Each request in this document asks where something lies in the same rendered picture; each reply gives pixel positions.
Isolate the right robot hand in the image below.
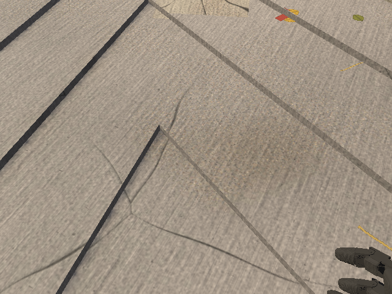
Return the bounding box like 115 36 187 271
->
327 247 392 294

